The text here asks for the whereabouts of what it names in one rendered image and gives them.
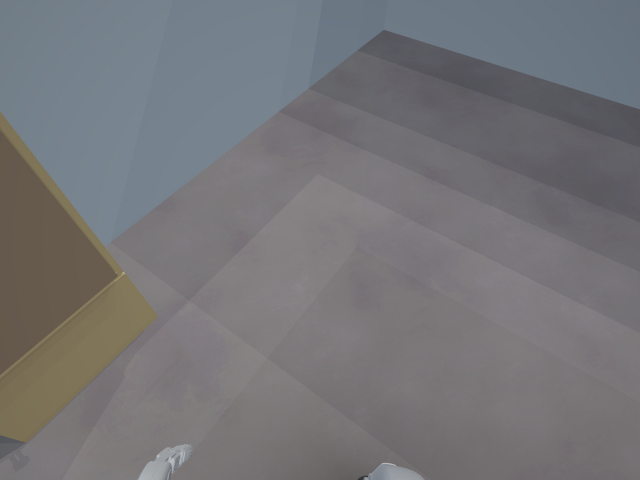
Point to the left robot hand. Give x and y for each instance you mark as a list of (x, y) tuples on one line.
[(166, 463)]

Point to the right robot shin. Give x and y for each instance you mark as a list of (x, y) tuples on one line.
[(383, 464)]

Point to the cupboard door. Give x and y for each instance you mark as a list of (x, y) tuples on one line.
[(48, 267)]

